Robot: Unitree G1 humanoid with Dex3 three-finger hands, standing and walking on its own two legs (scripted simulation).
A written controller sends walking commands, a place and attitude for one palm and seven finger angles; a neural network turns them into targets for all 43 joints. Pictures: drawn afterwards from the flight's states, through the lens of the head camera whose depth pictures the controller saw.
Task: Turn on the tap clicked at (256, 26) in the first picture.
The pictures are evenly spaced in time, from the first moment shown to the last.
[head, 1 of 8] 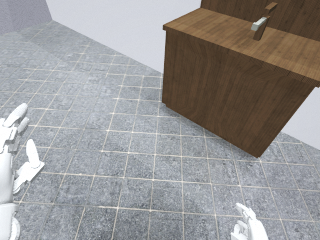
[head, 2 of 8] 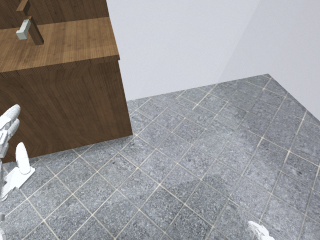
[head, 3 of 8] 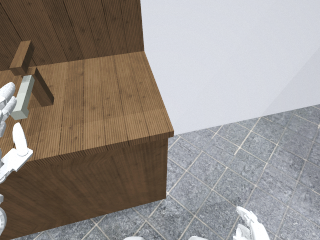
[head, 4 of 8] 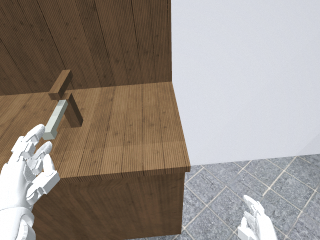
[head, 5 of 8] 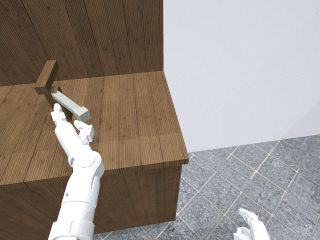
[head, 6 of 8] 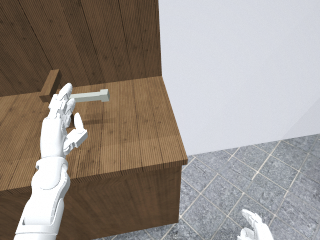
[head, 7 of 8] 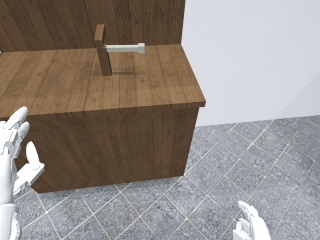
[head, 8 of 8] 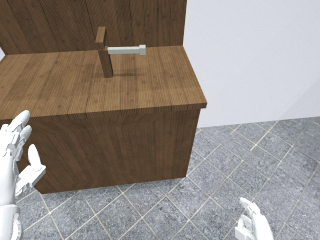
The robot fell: no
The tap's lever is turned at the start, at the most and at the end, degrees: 0 86 86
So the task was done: yes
